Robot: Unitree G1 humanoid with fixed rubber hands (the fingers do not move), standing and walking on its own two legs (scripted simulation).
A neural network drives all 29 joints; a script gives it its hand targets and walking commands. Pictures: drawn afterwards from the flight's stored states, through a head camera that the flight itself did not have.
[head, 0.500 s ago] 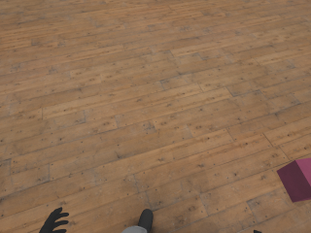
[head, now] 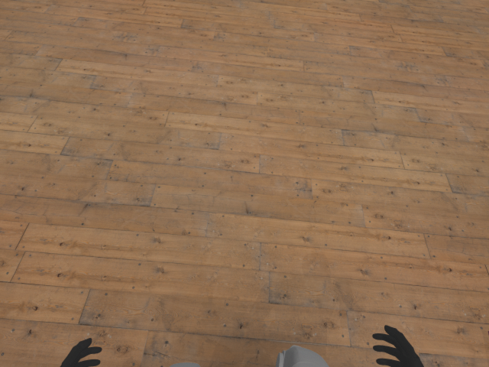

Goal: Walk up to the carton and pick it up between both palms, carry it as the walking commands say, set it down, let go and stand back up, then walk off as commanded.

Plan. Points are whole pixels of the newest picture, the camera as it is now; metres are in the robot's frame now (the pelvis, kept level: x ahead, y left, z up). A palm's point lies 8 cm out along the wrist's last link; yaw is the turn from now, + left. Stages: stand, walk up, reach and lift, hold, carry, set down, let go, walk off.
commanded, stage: walk off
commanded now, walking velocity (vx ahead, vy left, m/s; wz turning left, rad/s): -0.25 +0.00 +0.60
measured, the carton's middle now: out of the picture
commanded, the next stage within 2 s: stand in 1.62 s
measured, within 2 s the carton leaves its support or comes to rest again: neither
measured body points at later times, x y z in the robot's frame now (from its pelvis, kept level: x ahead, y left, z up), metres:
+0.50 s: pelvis -0.13 -0.02 +0.02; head -0.07 +0.00 +0.46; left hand -0.06 +0.28 -0.10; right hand +0.01 -0.27 -0.12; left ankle -0.03 +0.10 -0.73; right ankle -0.16 -0.16 -0.70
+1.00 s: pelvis -0.27 -0.06 +0.00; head -0.23 -0.02 +0.44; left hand -0.34 +0.23 -0.13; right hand +0.00 -0.21 -0.12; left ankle -0.36 +0.00 -0.73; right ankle -0.17 -0.15 -0.73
